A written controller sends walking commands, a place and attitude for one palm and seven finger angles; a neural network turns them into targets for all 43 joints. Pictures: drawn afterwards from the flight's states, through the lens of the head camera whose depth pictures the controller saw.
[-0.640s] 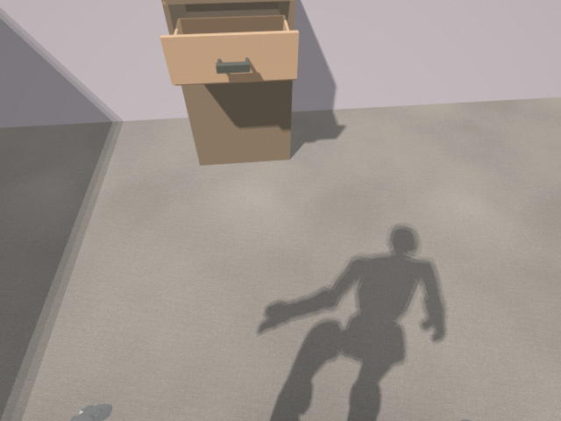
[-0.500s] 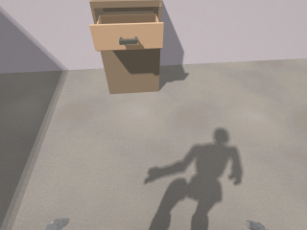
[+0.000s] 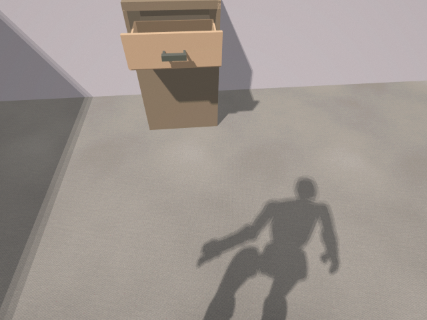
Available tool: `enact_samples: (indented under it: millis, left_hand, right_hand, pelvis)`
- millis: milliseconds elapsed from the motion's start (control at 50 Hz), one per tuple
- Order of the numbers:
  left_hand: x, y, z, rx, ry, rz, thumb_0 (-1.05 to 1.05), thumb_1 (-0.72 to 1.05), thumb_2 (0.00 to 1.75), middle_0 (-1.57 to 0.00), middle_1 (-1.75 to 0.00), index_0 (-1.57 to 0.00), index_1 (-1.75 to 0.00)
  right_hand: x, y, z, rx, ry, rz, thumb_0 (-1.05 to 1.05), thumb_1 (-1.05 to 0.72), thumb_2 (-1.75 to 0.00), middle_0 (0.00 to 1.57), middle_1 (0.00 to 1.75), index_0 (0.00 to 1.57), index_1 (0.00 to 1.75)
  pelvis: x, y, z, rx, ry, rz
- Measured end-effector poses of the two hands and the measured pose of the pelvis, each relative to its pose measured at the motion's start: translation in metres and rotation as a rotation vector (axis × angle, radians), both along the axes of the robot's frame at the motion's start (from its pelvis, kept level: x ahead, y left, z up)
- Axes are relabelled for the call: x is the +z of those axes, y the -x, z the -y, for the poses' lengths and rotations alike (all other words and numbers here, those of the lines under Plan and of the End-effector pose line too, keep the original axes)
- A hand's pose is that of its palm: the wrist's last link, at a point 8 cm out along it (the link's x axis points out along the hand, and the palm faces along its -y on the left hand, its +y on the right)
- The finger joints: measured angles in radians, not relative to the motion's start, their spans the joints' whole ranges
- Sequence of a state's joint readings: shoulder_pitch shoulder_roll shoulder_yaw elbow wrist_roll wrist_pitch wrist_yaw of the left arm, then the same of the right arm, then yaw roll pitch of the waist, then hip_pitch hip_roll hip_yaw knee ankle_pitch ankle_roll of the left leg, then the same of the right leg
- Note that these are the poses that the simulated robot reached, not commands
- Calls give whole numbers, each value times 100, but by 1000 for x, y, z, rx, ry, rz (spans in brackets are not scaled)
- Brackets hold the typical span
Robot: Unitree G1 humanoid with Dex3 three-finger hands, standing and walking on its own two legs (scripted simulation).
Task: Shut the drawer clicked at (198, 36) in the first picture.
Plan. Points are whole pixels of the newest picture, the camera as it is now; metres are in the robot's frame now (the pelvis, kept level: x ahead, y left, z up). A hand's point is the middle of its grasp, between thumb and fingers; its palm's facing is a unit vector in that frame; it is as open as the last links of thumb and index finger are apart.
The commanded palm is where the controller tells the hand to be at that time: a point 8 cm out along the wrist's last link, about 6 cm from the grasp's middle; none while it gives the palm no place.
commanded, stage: stand and wait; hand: left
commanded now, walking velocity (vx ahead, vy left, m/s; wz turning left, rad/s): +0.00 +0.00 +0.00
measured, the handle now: (174, 54) +1.17 +0.25 -0.07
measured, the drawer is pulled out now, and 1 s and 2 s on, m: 0.28 0.28 0.28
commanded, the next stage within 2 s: look at it before walking up in 0.30 s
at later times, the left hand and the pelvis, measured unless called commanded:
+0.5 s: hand out of the picture +0.06 +0.24 -0.15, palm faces -0.03 -0.95 -0.32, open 7.4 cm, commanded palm none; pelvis -0.01 +0.00 +0.00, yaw +0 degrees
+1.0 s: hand out of the picture +0.06 +0.25 -0.15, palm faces -0.02 -0.94 -0.34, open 7.4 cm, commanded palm none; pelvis -0.01 +0.00 +0.00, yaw +0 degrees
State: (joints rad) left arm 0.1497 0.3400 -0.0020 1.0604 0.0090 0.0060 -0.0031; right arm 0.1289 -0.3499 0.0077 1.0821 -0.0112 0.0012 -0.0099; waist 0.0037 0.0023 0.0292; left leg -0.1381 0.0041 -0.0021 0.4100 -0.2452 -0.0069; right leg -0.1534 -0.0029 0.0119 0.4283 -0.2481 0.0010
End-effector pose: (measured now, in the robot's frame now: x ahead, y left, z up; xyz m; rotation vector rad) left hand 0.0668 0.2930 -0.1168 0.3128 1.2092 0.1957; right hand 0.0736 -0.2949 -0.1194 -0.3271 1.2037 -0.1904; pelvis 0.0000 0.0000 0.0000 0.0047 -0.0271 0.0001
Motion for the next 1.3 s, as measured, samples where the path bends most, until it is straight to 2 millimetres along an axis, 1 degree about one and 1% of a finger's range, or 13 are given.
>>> enact_samples:
  millis: [160, 400, 740, 1040, 1100, 1160, 1240, 1300]
  left_hand:
    - [2, 5, 2, -7, -1, 0, 1, 91, 89, -20, -30, -20, -30]
    - [1, 6, 7, -17, 13, 14, 1, 91, 89, -20, -30, -20, -30]
    - [-1, 15, 3, -7, 12, -14, 1, 91, 89, -20, -30, -20, -30]
    - [2, 13, 1, -1, 1, -7, 1, 91, 89, -20, -30, -20, -30]
    - [-2, 16, 7, 6, 11, -17, 1, 91, 89, -20, -30, -20, -30]
    - [-11, 24, 17, 17, 47, -51, 1, 91, 89, -20, -30, -20, -30]
    - [-28, 39, 33, 44, 110, -114, 1, 91, 89, -20, -30, -20, -30]
    - [-41, 49, 42, 72, 154, -176, 1, 91, 89, -20, -30, -20, -30]
  right_hand:
    - [-2, 15, 1, -10, -9, -16, 1, -90, -90, 20, 30, 21, 30]
    - [-1, 21, -3, -13, -18, -12, 1, -90, -90, 20, 30, 21, 30]
    - [0, 20, -4, -10, -14, -15, 1, -90, -90, 20, 30, 21, 30]
    - [0, 12, -4, 0, -18, -3, 1, -90, -90, 20, 30, 21, 30]
    - [-4, 14, -9, -4, -27, -13, 1, -90, -90, 20, 30, 21, 30]
    - [-11, 21, -19, -17, -51, -40, 1, -91, -90, 20, 30, 20, 30]
    - [-23, 36, -36, -46, -83, -94, 1, -91, -90, 20, 30, 20, 30]
    - [-30, 45, -51, -81, -99, -143, 1, -91, -90, 20, 30, 20, 30]
  pelvis:
    - [1, 7, 2, -3, 0, 3]
    - [2, 14, 1, -5, 1, 2]
    - [3, 14, -1, -6, 0, 0]
    - [3, 12, 0, -3, 0, 0]
    - [1, 8, 0, -8, 1, -2]
    - [-1, -1, 0, -17, 4, -10]
    - [-8, -18, -4, -23, 17, -16]
    - [-14, -35, -10, -28, 27, -20]
